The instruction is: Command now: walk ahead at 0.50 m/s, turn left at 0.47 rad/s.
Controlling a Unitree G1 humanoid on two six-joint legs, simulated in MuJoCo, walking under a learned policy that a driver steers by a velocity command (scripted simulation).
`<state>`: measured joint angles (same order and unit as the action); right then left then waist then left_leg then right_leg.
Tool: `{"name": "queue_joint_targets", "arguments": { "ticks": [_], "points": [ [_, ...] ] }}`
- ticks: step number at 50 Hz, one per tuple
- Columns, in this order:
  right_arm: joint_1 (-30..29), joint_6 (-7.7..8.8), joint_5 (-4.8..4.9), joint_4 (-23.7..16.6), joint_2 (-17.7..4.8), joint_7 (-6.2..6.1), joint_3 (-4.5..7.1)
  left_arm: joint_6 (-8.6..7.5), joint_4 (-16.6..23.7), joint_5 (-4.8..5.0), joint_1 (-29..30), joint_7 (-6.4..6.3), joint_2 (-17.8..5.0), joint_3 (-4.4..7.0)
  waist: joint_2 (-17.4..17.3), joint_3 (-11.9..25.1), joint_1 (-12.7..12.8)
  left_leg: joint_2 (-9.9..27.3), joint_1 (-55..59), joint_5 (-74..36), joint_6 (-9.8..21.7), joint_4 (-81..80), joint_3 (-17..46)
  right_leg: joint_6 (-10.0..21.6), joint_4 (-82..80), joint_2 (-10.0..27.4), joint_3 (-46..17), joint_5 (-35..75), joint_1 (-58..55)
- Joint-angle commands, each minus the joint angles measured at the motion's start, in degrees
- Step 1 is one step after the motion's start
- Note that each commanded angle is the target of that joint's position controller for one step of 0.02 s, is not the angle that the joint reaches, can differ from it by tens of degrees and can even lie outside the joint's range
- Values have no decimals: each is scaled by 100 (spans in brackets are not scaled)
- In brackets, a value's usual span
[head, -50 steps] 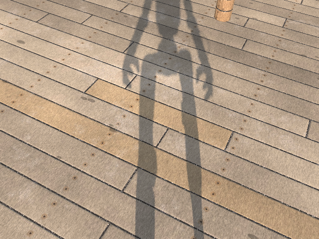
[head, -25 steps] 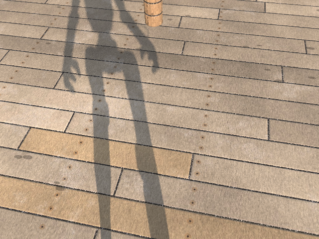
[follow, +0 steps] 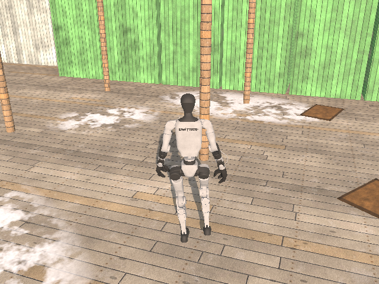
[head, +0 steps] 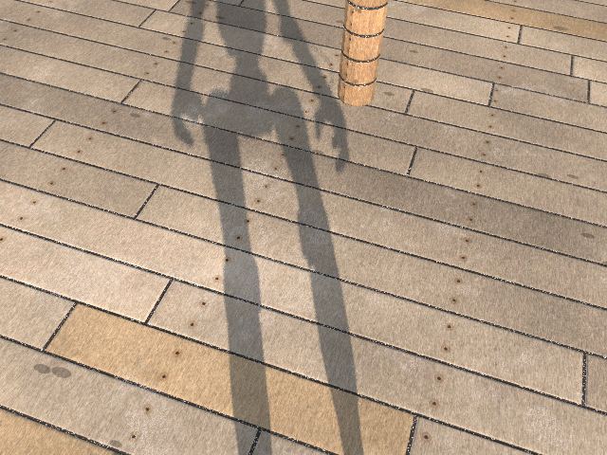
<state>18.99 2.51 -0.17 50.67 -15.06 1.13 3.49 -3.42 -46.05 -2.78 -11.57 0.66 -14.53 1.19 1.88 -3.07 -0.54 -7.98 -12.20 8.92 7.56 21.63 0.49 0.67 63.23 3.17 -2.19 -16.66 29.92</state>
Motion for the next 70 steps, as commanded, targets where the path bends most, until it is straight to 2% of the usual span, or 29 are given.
{"name": "queue_joint_targets", "arguments": {
  "ticks": [1,6,12,14,16,17,18,19,20,21,23,25,28,34,38,41,43,44,45,46,47,48,50,53,56,61,65,68,70],
  "points": [
    [129,133,34,-306,-841,-36,193,92,348,-18,-124,13,-456,91,-403,72,151,1438,-117,-1002,835,-1216,1610,-262,-527,164,116,469,354],
    [735,81,48,-239,-865,-69,231,101,732,35,956,44,-430,65,-514,88,-292,1284,575,-1403,491,-1011,1692,-427,-1795,71,146,1483,838],
    [1061,49,-69,-266,-879,-168,237,-6,1074,93,1696,82,-436,-13,-642,118,-527,1458,1372,-2321,453,-434,1985,-260,-2829,-210,166,1411,736],
    [851,72,-73,-310,-891,-209,227,-57,1005,97,1342,68,-530,14,-714,164,-305,1554,1250,-2600,266,-252,2022,-64,-3275,-285,146,1246,-69],
    [642,122,-59,-315,-962,-180,222,-129,657,95,261,-23,-747,125,-598,587,198,1347,1099,-3624,55,770,1802,196,-3737,-524,280,1025,-1546],
    [634,162,-17,-334,-860,-134,183,-199,510,30,-463,-99,-966,203,-335,1099,531,1063,618,-3090,-68,1836,1547,413,-3832,-63,-119,946,-2714],
    [887,200,90,-516,-422,-113,64,-207,497,-93,-1235,-189,-1417,301,471,1933,656,613,-457,-1025,-231,3488,1052,812,-3923,1365,-1934,103,-4115],
    [1588,151,106,-452,-389,-114,64,-97,325,-34,-1206,-136,-1715,432,1549,2082,276,-39,-1728,2227,-349,4612,585,1436,-4604,2185,-4137,35,-4520],
    [1175,79,-102,-326,-726,-154,97,-44,400,107,-795,-85,-1118,337,402,1163,176,418,-2198,1776,-289,4952,754,1338,-4706,1924,-3841,-682,-3771],
    [611,86,-141,-413,-678,-93,82,-55,444,152,-430,-53,-743,251,-56,539,187,554,-2166,1313,-309,4778,738,1223,-4840,1611,-2928,-405,-3029],
    [248,50,-179,-526,-567,-12,52,-108,329,117,-320,-53,-558,187,153,211,46,812,-2009,1019,-368,4341,609,1014,-5062,1111,-1849,786,-2434],
    [318,-28,-217,-490,-484,43,20,-206,150,166,-532,-26,-561,184,381,314,-49,840,-1803,939,-446,4147,491,985,-5150,906,-1361,1639,-2315],
    [-85,-64,-248,-600,-413,93,-21,-288,-43,234,-808,0,-638,215,331,242,-54,994,-2229,596,-548,3860,281,1107,-5387,869,-1000,2020,-2432],
    [-1554,-17,-190,-1043,-157,153,-214,-236,-376,250,-1326,9,-642,214,287,-21,260,1164,-2279,-510,-700,2094,-259,992,-5553,586,-311,2656,-2504],
    [-2014,12,-146,-1178,-243,114,-236,-199,-573,211,-1616,-17,-760,233,294,-72,366,1028,-1945,-539,-540,1357,-378,935,-5331,810,-305,3016,-2898],
    [-1762,59,-171,-1121,-368,44,-183,-153,-669,186,-1544,-64,-844,250,283,26,149,822,-1344,-26,-298,951,-429,825,-4728,946,-257,4094,-3227],
    [-392,155,-261,-638,-583,-54,-58,-111,-705,221,-1492,-78,-810,225,31,779,-429,655,502,-133,-24,428,-444,635,-3066,610,89,4615,-2878],
    [632,196,-381,-456,-1004,-129,62,-126,-497,246,-1411,-76,-608,151,-492,1478,-816,1851,1932,333,294,339,829,514,-1470,338,312,2893,-1791],
    [785,143,-364,-410,-1519,-134,200,-109,-402,358,-2061,-60,-70,55,-1782,1971,-473,3319,3046,548,1006,-255,3438,307,429,-694,596,-1165,94],
    [527,80,-93,-423,-1170,-91,158,-51,-489,162,-1683,-103,-741,227,-839,1505,-471,3083,2538,777,942,-484,3568,387,833,-449,-59,-1199,586],
    [-2,82,-59,-469,-857,-72,70,-69,-375,168,-1297,-61,-670,240,-657,739,-242,2829,1812,624,807,-607,2701,418,735,-202,-107,-701,711],
    [-269,122,-81,-474,-592,-45,7,-84,-351,184,-1102,-27,-522,199,-500,401,-120,2542,1216,111,665,-833,2121,397,430,-18,-76,-361,546],
    [-414,194,-70,-378,-381,-69,-55,36,-431,97,-1158,31,-406,185,-660,222,154,2095,557,-427,399,-1126,1359,282,9,168,10,-122,54],
    [-125,321,-46,-185,-483,-83,-17,164,-458,95,-1049,117,-285,183,-560,201,226,2033,467,-914,418,-1394,852,172,-136,154,66,208,103],
    [168,350,-73,-20,-498,-103,-6,207,-284,128,-385,146,-280,199,-503,-85,89,2006,596,-816,313,-1648,422,115,-493,171,-86,826,741],
    [388,369,-65,148,-430,-136,-50,176,-25,130,454,179,-164,140,-497,-242,-57,1905,867,-1431,101,-1643,-310,105,-1643,58,151,1708,873],
    [777,348,-89,376,-462,-220,-60,150,271,103,1147,229,-89,62,-500,-369,-266,2061,1471,-2306,38,-1389,-691,281,-2480,-19,627,1692,807],
    [756,288,-117,450,-596,-282,-38,140,347,88,1098,229,-148,86,-605,-224,-140,2190,1964,-3978,-41,-701,-945,572,-2833,-294,930,1029,401],
    [645,221,-138,449,-755,-314,2,136,201,67,494,183,-285,167,-761,201,148,2227,2099,-5564,-86,431,-1129,847,-2913,-693,1149,427,-387]
  ]
}}
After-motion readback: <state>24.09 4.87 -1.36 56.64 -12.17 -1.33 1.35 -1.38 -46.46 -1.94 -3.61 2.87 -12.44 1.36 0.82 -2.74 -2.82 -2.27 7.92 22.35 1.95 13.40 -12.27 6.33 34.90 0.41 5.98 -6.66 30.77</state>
